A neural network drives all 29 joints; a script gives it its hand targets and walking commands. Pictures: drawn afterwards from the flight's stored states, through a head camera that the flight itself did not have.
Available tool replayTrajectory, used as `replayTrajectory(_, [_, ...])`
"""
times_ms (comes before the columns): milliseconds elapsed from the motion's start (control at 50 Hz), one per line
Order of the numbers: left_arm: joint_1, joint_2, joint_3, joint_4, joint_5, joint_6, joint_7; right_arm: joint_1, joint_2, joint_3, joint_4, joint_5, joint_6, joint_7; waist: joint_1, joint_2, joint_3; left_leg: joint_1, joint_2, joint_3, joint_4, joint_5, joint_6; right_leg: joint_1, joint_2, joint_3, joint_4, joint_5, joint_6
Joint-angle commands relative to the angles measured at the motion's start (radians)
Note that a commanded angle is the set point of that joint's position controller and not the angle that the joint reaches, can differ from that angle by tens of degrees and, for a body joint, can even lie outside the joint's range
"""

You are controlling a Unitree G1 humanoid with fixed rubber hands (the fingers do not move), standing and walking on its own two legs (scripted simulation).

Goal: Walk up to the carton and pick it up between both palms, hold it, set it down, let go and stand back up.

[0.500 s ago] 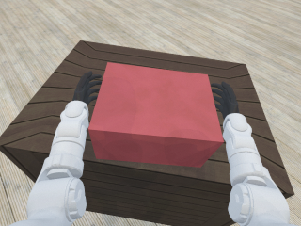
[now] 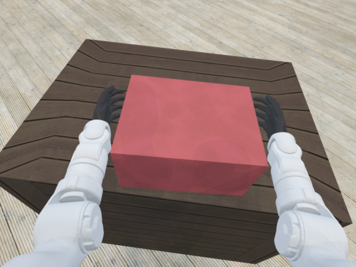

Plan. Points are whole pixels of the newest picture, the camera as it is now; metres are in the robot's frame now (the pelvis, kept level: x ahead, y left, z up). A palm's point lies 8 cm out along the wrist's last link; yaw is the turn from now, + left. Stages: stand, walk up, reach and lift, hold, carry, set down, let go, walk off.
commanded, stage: set down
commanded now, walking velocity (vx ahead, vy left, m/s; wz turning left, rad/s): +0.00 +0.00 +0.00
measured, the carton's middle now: (186, 135) +0.42 -0.02 +0.04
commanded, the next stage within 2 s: none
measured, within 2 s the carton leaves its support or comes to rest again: rests again in 0.48 s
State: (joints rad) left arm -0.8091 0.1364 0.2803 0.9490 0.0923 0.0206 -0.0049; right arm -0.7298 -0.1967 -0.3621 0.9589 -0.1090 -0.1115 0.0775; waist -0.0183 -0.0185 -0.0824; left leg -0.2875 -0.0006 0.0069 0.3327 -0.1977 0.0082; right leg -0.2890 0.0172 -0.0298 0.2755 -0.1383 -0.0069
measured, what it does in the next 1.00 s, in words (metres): stands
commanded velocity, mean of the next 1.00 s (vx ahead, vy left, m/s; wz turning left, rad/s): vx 0.00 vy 0.00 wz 0.00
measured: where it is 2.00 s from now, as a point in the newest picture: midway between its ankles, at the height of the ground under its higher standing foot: outside the picture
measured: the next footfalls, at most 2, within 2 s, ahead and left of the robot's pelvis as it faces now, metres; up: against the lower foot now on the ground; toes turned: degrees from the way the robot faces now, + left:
none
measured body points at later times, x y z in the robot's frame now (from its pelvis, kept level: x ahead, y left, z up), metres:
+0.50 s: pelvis -0.01 +0.00 +0.00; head +0.05 +0.01 +0.44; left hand +0.44 +0.18 +0.07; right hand +0.42 -0.23 +0.07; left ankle -0.03 +0.11 -0.75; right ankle -0.01 -0.11 -0.75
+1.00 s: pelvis -0.01 +0.00 +0.00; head +0.06 +0.01 +0.44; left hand +0.44 +0.18 +0.05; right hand +0.42 -0.22 +0.07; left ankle -0.03 +0.11 -0.75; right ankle -0.01 -0.11 -0.75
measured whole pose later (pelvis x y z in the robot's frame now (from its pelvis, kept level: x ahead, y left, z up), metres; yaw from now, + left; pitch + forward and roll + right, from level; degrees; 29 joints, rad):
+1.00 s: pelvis -0.01 +0.00 +0.00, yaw +0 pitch +14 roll -1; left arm -0.91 0.19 0.28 1.28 0.07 -0.24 0.00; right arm -0.80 -0.19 -0.42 1.11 -0.15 -0.23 0.07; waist -0.03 -0.02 -0.13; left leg -0.43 0.00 0.01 0.37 -0.19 0.01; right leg -0.44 0.01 -0.03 0.31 -0.13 -0.01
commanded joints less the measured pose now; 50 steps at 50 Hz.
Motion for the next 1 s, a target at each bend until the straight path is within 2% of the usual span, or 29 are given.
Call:
replayTrajectory(0, [-0.571, -0.433, -0.199, -0.070, -0.001, -0.061, -0.096, -0.613, 0.409, 0.209, -0.130, -0.020, -0.076, 0.115, 0.006, 0.011, -0.560, 0.180, 0.008, 0.040, 0.020, 0.390, -0.063, 0.282, -0.016, -0.051, 0.078, 0.550, 0.051])
replayTrajectory(100, [-0.618, -0.430, -0.205, -0.042, -0.013, -0.096, -0.103, -0.619, 0.416, 0.181, -0.108, -0.035, -0.087, 0.107, -0.017, 0.021, -0.576, 0.168, 0.008, 0.040, 0.023, 0.367, -0.063, 0.257, -0.021, -0.050, 0.075, 0.549, 0.051])
replayTrajectory(240, [-0.641, -0.444, -0.209, 0.015, -0.020, -0.152, -0.105, -0.625, 0.428, 0.174, -0.089, -0.055, -0.113, 0.107, -0.024, 0.025, -0.605, 0.141, 0.012, 0.037, 0.028, 0.371, -0.069, 0.258, -0.021, -0.055, 0.084, 0.545, 0.044])
replayTrajectory(320, [-0.647, -0.450, -0.212, 0.045, -0.018, -0.175, -0.100, -0.637, 0.416, 0.168, -0.080, -0.059, -0.125, 0.116, -0.017, 0.045, -0.628, 0.184, 0.020, 0.033, 0.041, 0.392, -0.078, 0.182, -0.015, -0.063, 0.072, 0.484, 0.036])
replayTrajectory(420, [-0.645, -0.429, -0.183, 0.098, -0.018, -0.208, -0.105, -0.636, 0.426, 0.188, -0.061, -0.056, -0.130, 0.119, -0.004, 0.007, -0.599, 0.123, 0.021, 0.034, 0.034, 0.364, -0.060, 0.211, -0.019, -0.052, 0.078, 0.474, 0.037])
replayTrajectory(440, [-0.649, -0.432, -0.185, 0.091, -0.014, -0.214, -0.102, -0.637, 0.418, 0.185, -0.063, -0.055, -0.135, 0.119, -0.004, 0.019, -0.614, 0.124, 0.018, 0.034, 0.032, 0.373, -0.061, 0.217, -0.020, -0.050, 0.084, 0.491, 0.037])
replayTrajectory(480, [-0.647, -0.418, -0.165, 0.117, -0.004, -0.225, -0.105, -0.638, 0.425, 0.185, -0.061, -0.062, -0.138, 0.117, 0.005, -0.003, -0.604, 0.093, 0.016, 0.039, 0.025, 0.330, -0.051, 0.229, -0.024, -0.046, 0.084, 0.483, 0.044])
replayTrajectory(560, [-0.649, -0.424, -0.168, 0.134, -0.012, -0.252, -0.103, -0.629, 0.426, 0.184, -0.058, -0.071, -0.150, 0.115, 0.000, -0.002, -0.627, 0.087, 0.020, 0.036, 0.030, 0.336, -0.050, 0.213, -0.026, -0.044, 0.095, 0.493, 0.044])
replayTrajectory(680, [-0.669, -0.410, -0.166, 0.152, 0.002, -0.280, -0.100, -0.599, 0.419, 0.155, 0.011, -0.071, -0.159, 0.115, -0.007, 0.052, -0.607, 0.126, 0.026, 0.040, 0.046, 0.357, -0.066, 0.137, -0.024, -0.047, 0.079, 0.430, 0.032])
replayTrajectory(800, [-0.646, -0.391, -0.144, 0.194, 0.010, -0.301, -0.111, -0.581, 0.421, 0.160, 0.031, -0.069, -0.168, 0.108, -0.005, 0.043, -0.576, 0.056, 0.020, 0.039, 0.042, 0.323, -0.057, 0.183, -0.036, -0.035, 0.093, 0.466, 0.035])
replayTrajectory(860, [-0.662, -0.401, -0.158, 0.187, 0.001, -0.309, -0.103, -0.581, 0.404, 0.145, 0.047, -0.080, -0.172, 0.113, -0.014, 0.058, -0.594, 0.084, 0.028, 0.034, 0.037, 0.308, -0.064, 0.131, -0.030, -0.045, 0.084, 0.403, 0.031])
replayTrajectory(980, [-0.642, -0.386, -0.140, 0.214, 0.026, -0.314, -0.098, -0.561, 0.396, 0.117, 0.073, -0.089, -0.175, 0.117, -0.007, 0.070, -0.554, 0.133, 0.036, 0.037, 0.059, 0.329, -0.069, 0.045, -0.022, -0.053, 0.065, 0.329, 0.023])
